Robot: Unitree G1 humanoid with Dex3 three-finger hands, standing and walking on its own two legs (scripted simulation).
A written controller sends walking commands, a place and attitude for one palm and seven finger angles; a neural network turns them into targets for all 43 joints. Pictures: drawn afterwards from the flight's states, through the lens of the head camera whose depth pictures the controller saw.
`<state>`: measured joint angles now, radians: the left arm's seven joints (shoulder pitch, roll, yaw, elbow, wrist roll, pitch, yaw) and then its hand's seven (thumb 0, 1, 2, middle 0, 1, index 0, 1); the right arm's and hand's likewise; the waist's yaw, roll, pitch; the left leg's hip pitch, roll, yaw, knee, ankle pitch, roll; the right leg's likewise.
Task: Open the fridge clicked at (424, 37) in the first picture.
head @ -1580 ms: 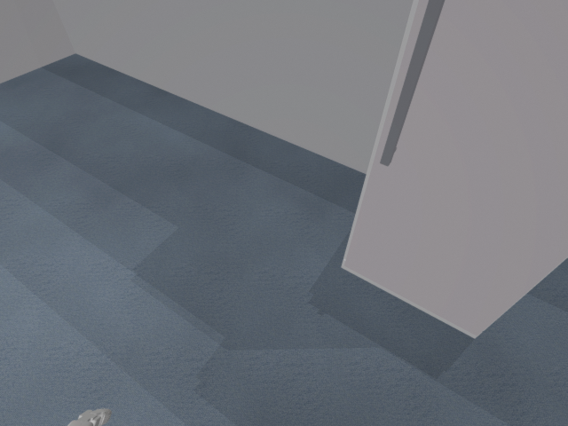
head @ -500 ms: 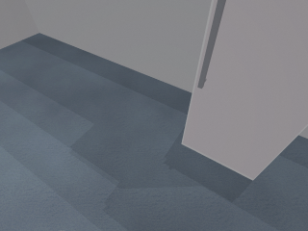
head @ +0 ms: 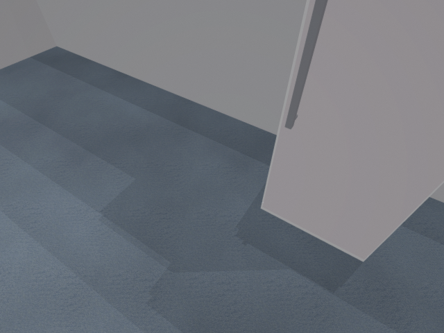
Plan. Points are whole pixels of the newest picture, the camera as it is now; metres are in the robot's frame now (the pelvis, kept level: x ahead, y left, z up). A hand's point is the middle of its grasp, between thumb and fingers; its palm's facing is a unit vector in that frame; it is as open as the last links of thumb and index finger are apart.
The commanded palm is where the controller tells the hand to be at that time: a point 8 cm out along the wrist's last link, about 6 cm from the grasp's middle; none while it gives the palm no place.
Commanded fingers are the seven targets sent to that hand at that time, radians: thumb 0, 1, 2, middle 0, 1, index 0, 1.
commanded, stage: turn to face it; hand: left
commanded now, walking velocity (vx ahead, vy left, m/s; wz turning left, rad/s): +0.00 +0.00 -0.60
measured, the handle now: (306, 66) +0.78 -0.19 +0.11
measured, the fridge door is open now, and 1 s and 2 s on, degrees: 0 0 0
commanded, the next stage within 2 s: take the last steps up to it in 0.88 s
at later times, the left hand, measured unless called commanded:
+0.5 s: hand out of the picture +0.04 +0.17 -0.17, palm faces -0.17 -0.96 -0.24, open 7.4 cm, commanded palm none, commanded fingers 0.00 0.90 0.90 -0.20 -0.30 -0.20 -0.30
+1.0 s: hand out of the picture +0.13 +0.22 -0.18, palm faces -0.37 -0.91 -0.22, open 7.4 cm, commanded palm none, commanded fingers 0.00 0.90 0.90 -0.20 -0.30 -0.20 -0.30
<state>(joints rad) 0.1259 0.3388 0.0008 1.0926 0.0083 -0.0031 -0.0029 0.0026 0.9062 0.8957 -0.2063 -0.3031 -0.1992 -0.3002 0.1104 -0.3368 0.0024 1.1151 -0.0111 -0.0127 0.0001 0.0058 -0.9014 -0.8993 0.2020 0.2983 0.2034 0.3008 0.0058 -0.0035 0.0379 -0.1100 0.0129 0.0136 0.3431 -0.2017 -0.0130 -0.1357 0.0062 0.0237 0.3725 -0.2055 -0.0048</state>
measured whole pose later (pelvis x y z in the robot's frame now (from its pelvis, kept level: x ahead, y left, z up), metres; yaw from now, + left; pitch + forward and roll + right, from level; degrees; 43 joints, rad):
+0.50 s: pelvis -0.03 -0.02 -0.01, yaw -14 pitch +0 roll +2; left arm 0.26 0.18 0.04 0.93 0.02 0.04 0.00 0.00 0.91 0.90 -0.21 -0.30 -0.20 -0.30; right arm 0.14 -0.23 -0.06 0.96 -0.02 0.05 -0.01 0.01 -0.90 -0.90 0.20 0.30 0.20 0.30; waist 0.04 0.02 0.10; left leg -0.46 0.04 0.01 1.09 -0.40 -0.05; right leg -0.32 0.06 0.04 0.57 -0.24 -0.07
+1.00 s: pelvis -0.03 +0.05 +0.00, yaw -26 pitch +0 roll -1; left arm 0.21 0.27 0.09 0.93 0.02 0.07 -0.01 0.00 0.91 0.90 -0.20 -0.30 -0.19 -0.30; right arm 0.25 -0.17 -0.02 0.96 -0.03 0.01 -0.03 0.01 -0.90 -0.90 0.20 0.30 0.20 0.30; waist 0.01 -0.05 0.03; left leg -0.19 0.02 0.07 0.46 -0.27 0.03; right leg -0.49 0.03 0.05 1.05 -0.37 0.05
